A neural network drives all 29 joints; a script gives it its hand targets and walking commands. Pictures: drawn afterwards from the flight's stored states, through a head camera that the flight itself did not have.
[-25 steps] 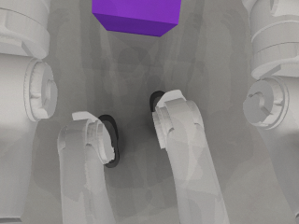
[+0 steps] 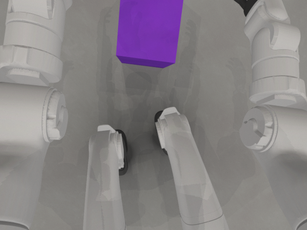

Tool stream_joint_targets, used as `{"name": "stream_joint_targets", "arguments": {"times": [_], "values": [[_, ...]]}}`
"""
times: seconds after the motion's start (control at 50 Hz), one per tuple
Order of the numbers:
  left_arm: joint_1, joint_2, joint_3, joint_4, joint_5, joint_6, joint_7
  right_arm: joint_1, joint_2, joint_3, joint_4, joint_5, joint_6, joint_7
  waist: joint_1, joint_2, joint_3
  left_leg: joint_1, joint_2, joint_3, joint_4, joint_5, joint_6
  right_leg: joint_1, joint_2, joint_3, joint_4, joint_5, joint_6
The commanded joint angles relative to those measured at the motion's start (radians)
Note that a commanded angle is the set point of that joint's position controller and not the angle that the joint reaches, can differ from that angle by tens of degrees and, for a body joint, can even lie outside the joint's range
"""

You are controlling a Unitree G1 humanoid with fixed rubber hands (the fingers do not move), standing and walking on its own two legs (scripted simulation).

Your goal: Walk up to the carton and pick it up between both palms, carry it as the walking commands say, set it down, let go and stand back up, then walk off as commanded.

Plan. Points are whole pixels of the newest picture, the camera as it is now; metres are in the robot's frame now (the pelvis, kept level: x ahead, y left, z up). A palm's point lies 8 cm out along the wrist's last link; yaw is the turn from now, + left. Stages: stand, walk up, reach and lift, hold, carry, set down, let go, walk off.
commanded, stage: set down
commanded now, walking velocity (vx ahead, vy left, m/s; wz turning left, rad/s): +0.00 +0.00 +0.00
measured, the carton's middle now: (148, 19) +0.59 -0.12 -0.42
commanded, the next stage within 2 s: let go in 0.54 s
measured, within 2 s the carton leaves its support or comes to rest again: neither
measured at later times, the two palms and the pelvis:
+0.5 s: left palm out of the picture +0.59 +0.07 +0.02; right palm out of the picture +0.50 -0.28 +0.02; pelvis +0.01 -0.02 +0.12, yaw +1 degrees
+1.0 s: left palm out of the picture +0.48 +0.11 +0.08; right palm out of the picture +0.41 -0.30 +0.12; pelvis +0.09 -0.01 +0.20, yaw -1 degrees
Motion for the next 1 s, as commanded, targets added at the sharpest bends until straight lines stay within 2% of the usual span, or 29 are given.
{"name": "stream_joint_targets", "arguments": {"times": [0.0, 0.08, 0.12, 0.14, 0.16, 0.2, 0.22, 0.24, 0.26, 0.32, 0.34, 0.36, 0.4, 0.42, 0.48, 0.5, 0.58, 0.64, 0.66, 0.7, 0.74, 0.78, 0.8, 0.82, 0.84, 0.88, 0.9, 0.96, 0.98], "values": [[-0.231, -0.031, 0.097, -0.121, 0.093, -0.116, -0.012, -0.165, -0.042, -0.046, -0.174, -0.078, -0.119, 0.073, -0.083, -0.015, -1.337, 0.405, -0.028, 0.064, -0.282, 0.441, -0.039, 0.777, 0.045, -0.062, -0.201, 0.748, 0.039], [-0.296, 0.095, 0.212, -0.134, 0.155, -0.103, 0.037, -0.309, -0.105, -0.039, -0.275, -0.096, -0.109, 0.065, 0.022, -0.108, -1.413, 0.428, -0.046, 0.082, -0.388, 0.269, -0.005, 0.903, 0.041, -0.048, -0.281, 0.551, 0.058], [-0.222, 0.073, 0.223, -0.048, 0.179, -0.091, 0.037, -0.197, -0.095, -0.025, -0.185, -0.118, -0.109, 0.054, -0.003, -0.116, -1.313, 0.429, -0.04, 0.08, -0.457, 0.217, -0.009, 0.967, 0.033, -0.034, -0.369, 0.497, 0.065], [-0.195, 0.106, 0.279, 0.006, 0.225, -0.096, 0.037, -0.168, -0.059, -0.045, -0.122, -0.146, -0.097, 0.053, 0.019, -0.165, -1.223, 0.373, -0.04, 0.078, -0.465, 0.184, -0.006, 0.95, 0.025, -0.013, -0.396, 0.465, 0.076], [-0.175, 0.103, 0.293, -0.001, 0.242, -0.099, 0.026, -0.156, -0.056, -0.052, -0.136, -0.155, -0.088, 0.039, 0.039, -0.118, -1.189, 0.396, -0.048, 0.092, -0.508, 0.182, -0.008, 0.981, 0.021, 0.0, -0.432, 0.46, 0.08], [-0.228, 0.038, 0.223, -0.017, 0.169, -0.084, 0.007, -0.205, -0.062, -0.026, -0.165, -0.136, -0.084, 0.03, -0.032, -0.15, -1.264, 0.451, -0.042, 0.103, -0.512, 0.117, -0.012, 1.071, 0.026, 0.003, -0.496, 0.307, 0.079], [-0.209, 0.069, 0.229, 0.022, 0.19, -0.079, -0.005, -0.139, -0.028, -0.032, -0.058, -0.148, -0.062, 0.028, -0.017, -0.104, -1.161, 0.492, -0.031, 0.096, -0.571, 0.091, -0.01, 0.978, 0.031, -0.04, -0.51, 0.266, 0.089], [-0.236, 0.066, 0.204, -0.006, 0.156, -0.074, -0.021, -0.163, -0.036, -0.025, -0.1, -0.141, -0.06, 0.031, -0.037, -0.154, -1.182, 0.543, -0.025, 0.084, -0.567, 0.113, 0.0, 0.986, 0.034, -0.047, -0.53, 0.259, 0.088], [-0.267, 0.058, 0.211, -0.099, 0.16, -0.082, -0.026, -0.174, -0.03, -0.002, -0.171, -0.118, -0.059, 0.022, -0.015, -0.089, -1.265, 0.572, -0.036, 0.099, -0.586, 0.148, -0.009, 1.061, 0.033, -0.011, -0.566, 0.295, 0.071], [-0.353, 0.02, 0.097, -0.263, 0.087, -0.109, -0.04, -0.241, -0.049, 0.012, -0.276, -0.089, -0.075, 0.008, -0.06, 0.005, -1.362, 0.669, -0.022, 0.077, -0.617, 0.237, -0.014, 1.104, 0.027, -0.024, -0.568, 0.458, 0.053], [-0.297, 0.009, 0.108, -0.123, 0.095, -0.103, -0.051, -0.253, -0.052, 0.025, -0.216, -0.075, -0.084, 0.01, -0.009, 0.075, -1.306, 0.652, -0.019, 0.092, -0.616, 0.283, -0.023, 1.076, 0.007, -0.004, -0.587, 0.492, 0.046], [-0.28, -0.016, 0.102, -0.116, 0.088, -0.106, -0.049, -0.156, -0.05, -0.021, -0.13, -0.13, -0.091, 0.021, -0.07, 0.046, -1.233, 0.662, -0.013, 0.05, -0.657, 0.293, -0.027, 1.015, 0.02, -0.057, -0.585, 0.497, 0.055], [-0.216, -0.011, 0.143, -0.014, 0.138, -0.105, -0.054, -0.156, -0.058, -0.015, -0.142, -0.139, -0.099, 0.031, -0.032, 0.074, -1.202, 0.619, -0.008, 0.071, -0.664, 0.273, -0.04, 1.05, 0.011, -0.038, -0.622, 0.494, 0.041], [-0.286, 0.027, 0.165, -0.11, 0.132, -0.115, -0.05, -0.187, -0.068, -0.045, -0.199, -0.16, -0.107, 0.032, -0.068, -0.002, -1.27, 0.64, -0.003, 0.049, -0.671, 0.28, -0.03, 1.101, 0.019, -0.048, -0.62, 0.501, 0.052], [-0.146, -0.032, 0.193, -0.043, 0.214, -0.146, -0.03, -0.011, -0.01, -0.09, -0.095, -0.184, -0.145, 0.054, -0.056, 0.061, -1.265, 0.687, 0.0, 0.051, -0.693, 0.462, -0.047, 1.109, 0.032, -0.058, -0.625, 0.713, 0.047], [-0.079, -0.05, 0.208, -0.02, 0.256, -0.153, -0.015, 0.039, 0.061, -0.059, -0.015, -0.18, -0.147, 0.073, -0.015, 0.094, -1.233, 0.691, 0.003, 0.038, -0.713, 0.468, -0.053, 1.092, 0.031, -0.05, -0.617, 0.713, 0.047], [0.2, -0.16, 0.221, -0.038, 0.345, -0.173, 0.035, 0.246, 0.059, -0.065, -0.023, -0.253, -0.192, 0.12, 0.028, 0.124, -1.332, 0.87, 0.021, 0.011, -0.743, 0.815, -0.08, 1.103, 0.061, -0.047, -0.672, 0.909, 0.038], [0.313, -0.226, 0.194, -0.246, 0.32, -0.211, 0.069, 0.326, -0.004, -0.058, -0.266, -0.271, -0.242, 0.145, -0.018, 0.044, -1.554, 0.927, 0.02, -0.023, -0.749, 1.026, -0.066, 1.265, 0.071, -0.019, -0.674, 1.155, 0.015], [0.133, -0.247, 0.161, -0.319, 0.241, -0.219, 0.078, 0.181, -0.055, -0.062, -0.274, -0.255, -0.253, 0.149, -0.054, -0.035, -1.483, 0.683, 0.018, -0.017, -0.754, 0.851, -0.062, 1.33, 0.056, 0.002, -0.624, 1.156, 0.008], [0.257, -0.263, 0.159, -0.418, 0.232, -0.231, 0.092, 0.272, -0.077, -0.062, -0.401, -0.283, -0.262, 0.161, -0.064, -0.095, -1.554, 0.655, 0.005, 0.018, -0.825, 0.82, -0.061, 1.537, 0.043, 0.017, -0.678, 1.246, 0.002], [0.324, -0.223, 0.157, -0.487, 0.215, -0.23, 0.103, 0.343, -0.101, -0.017, -0.507, -0.279, -0.251, 0.169, -0.051, -0.134, -1.581, 0.748, 0.008, 0.008, -0.847, 0.713, -0.052, 1.59, 0.037, 0.007, -0.691, 1.089, 0.009], [0.47, -0.261, 0.118, -0.527, 0.22, -0.206, 0.105, 0.531, -0.049, 0.058, -0.493, -0.278, -0.227, 0.182, -0.036, -0.103, -1.464, 0.843, 0.02, 0.018, -0.903, 0.607, -0.052, 1.549, 0.028, -0.016, -0.769, 0.914, 0.006], [0.674, -0.262, 0.137, -0.595, 0.279, -0.207, 0.105, 0.685, -0.056, 0.066, -0.558, -0.274, -0.225, 0.189, -0.026, -0.059, -1.599, 0.964, -0.003, 0.046, -0.925, 0.637, -0.059, 1.699, 0.017, 0.015, -0.816, 0.993, -0.003], [0.777, -0.247, 0.122, -0.522, 0.292, -0.202, 0.097, 0.81, 0.009, 0.104, -0.41, -0.244, -0.205, 0.202, 0.034, -0.027, -1.381, 0.978, 0.001, 0.05, -0.972, 0.59, -0.053, 1.589, 0.006, 0.003, -0.837, 0.885, 0.009], [0.834, -0.281, 0.125, -0.546, 0.316, -0.203, 0.1, 0.88, 0.01, 0.071, -0.38, -0.247, -0.206, 0.204, 0.015, -0.023, -1.328, 0.998, 0.018, 0.048, -0.993, 0.599, -0.062, 1.575, 0.01, 0.011, -0.857, 0.884, 0.008], [0.832, -0.252, 0.153, -0.505, 0.318, -0.228, 0.085, 0.893, 0.052, 0.117, -0.309, -0.166, -0.219, 0.221, 0.064, 0.018, -1.137, 1.023, 0.026, 0.018, -1.002, 0.871, -0.048, 1.447, 0.016, 0.017, -0.86, 1.058, 0.031], [0.794, -0.229, 0.192, -0.409, 0.347, -0.231, 0.086, 0.767, 0.062, 0.132, -0.274, -0.137, -0.229, 0.237, 0.15, 0.037, -0.964, 1.0, 0.04, 0.007, -1.006, 0.923, -0.044, 1.289, 0.009, 0.012, -0.847, 0.98, 0.051], [0.917, -0.272, 0.18, -0.391, 0.305, -0.254, 0.062, 0.857, 0.079, 0.22, -0.322, -0.083, -0.261, 0.286, 0.163, -0.009, -0.954, 1.05, 0.035, 0.022, -1.037, 0.79, -0.047, 1.386, -0.002, 0.015, -0.905, 0.887, 0.034], [0.9, -0.251, 0.167, -0.37, 0.268, -0.268, 0.05, 0.848, 0.057, 0.224, -0.323, -0.088, -0.266, 0.277, 0.114, -0.071, -0.942, 0.909, 0.044, 0.035, -1.038, 0.682, -0.044, 1.494, -0.005, 0.036, -0.913, 0.916, 0.023]]}}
